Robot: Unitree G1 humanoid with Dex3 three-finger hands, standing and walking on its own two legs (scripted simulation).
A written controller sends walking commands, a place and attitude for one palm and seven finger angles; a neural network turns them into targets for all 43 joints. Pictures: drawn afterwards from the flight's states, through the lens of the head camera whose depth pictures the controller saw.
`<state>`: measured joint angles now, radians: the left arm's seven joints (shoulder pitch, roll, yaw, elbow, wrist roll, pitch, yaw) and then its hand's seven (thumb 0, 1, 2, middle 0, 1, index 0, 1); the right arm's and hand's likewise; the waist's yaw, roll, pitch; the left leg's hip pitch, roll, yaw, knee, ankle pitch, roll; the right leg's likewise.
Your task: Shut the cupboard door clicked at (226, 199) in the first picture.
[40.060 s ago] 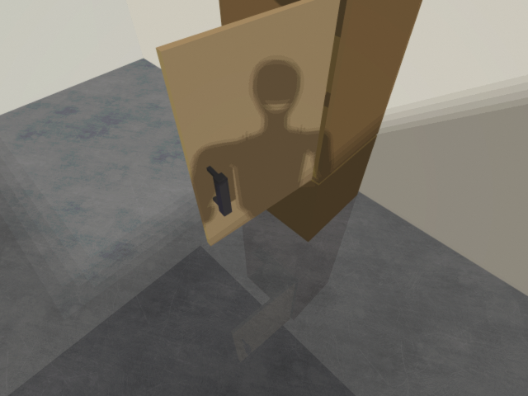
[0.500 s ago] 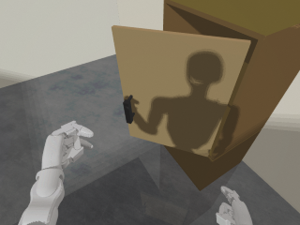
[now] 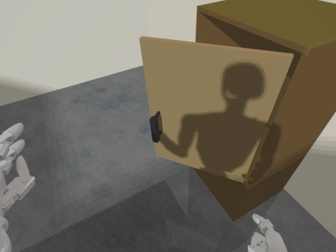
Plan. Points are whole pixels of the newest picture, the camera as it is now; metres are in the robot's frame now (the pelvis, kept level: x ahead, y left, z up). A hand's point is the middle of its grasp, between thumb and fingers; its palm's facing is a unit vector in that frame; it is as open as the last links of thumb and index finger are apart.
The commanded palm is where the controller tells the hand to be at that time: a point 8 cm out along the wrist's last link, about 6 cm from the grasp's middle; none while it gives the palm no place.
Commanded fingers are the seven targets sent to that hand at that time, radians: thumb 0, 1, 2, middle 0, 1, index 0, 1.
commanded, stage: draw the hand back to the body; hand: left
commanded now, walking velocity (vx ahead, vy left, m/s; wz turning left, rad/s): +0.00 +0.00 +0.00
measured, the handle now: (157, 126) +0.61 +0.14 -0.10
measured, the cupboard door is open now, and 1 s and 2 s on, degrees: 39 39 39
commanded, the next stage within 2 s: step back with the hand held close in 0.24 s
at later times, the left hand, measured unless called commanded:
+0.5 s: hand (47, 177) +0.20 +0.26 +0.15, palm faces +0.44 -0.78 -0.44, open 7.4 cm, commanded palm +0.14 +0.29 +0.17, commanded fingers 0.00 0.90 0.90 -0.20 -0.30 -0.20 -0.30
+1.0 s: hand (14, 209) +0.14 +0.29 +0.14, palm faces +0.44 -0.77 -0.46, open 7.4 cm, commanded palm +0.08 +0.32 +0.17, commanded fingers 0.00 0.90 0.90 -0.20 -0.30 -0.20 -0.30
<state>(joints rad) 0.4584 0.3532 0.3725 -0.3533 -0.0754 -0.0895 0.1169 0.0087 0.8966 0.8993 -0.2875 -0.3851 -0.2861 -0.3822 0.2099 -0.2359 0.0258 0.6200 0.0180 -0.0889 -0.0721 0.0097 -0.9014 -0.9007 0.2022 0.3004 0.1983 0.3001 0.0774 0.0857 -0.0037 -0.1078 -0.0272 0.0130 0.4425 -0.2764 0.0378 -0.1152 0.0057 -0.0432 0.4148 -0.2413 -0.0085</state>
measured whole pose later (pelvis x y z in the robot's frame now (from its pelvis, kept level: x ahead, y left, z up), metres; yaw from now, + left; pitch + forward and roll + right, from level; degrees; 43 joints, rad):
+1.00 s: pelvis -0.07 +0.02 -0.02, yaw -2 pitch +0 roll -1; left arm 0.52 0.40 0.43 -0.41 -0.03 -0.18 0.14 0.01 0.89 0.90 -0.21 -0.30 -0.21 -0.30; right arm 0.23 -0.24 0.02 0.54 0.02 -0.02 -0.09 0.01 -0.90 -0.90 0.20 0.30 0.20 0.30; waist 0.01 0.01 -0.02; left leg -0.37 -0.03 0.06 0.64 -0.27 0.08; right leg -0.37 0.00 -0.01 0.59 -0.21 0.02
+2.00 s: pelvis -0.29 +0.00 -0.01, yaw -4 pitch +0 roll -2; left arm 0.55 0.49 0.46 -0.46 -0.07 -0.17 0.13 0.01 0.89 0.90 -0.22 -0.30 -0.22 -0.30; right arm 0.27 -0.21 0.01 0.60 0.01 -0.07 -0.09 0.01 -0.90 -0.90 0.20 0.30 0.20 0.30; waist -0.10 -0.01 -0.09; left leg -0.49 0.04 0.05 0.55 -0.20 -0.01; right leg -0.14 0.02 -0.03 0.53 -0.42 -0.02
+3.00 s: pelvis -0.29 +0.03 -0.01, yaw -6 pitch +1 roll -1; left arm 0.55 0.45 0.45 -0.48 -0.05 -0.20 0.17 0.01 0.89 0.90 -0.21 -0.30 -0.21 -0.30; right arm 0.20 -0.19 0.02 0.59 0.02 -0.08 -0.07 0.01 -0.90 -0.90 0.20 0.30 0.20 0.30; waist -0.02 0.00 -0.02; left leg -0.33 0.07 0.09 0.56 -0.24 0.00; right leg -0.17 0.04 -0.09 0.50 -0.34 -0.05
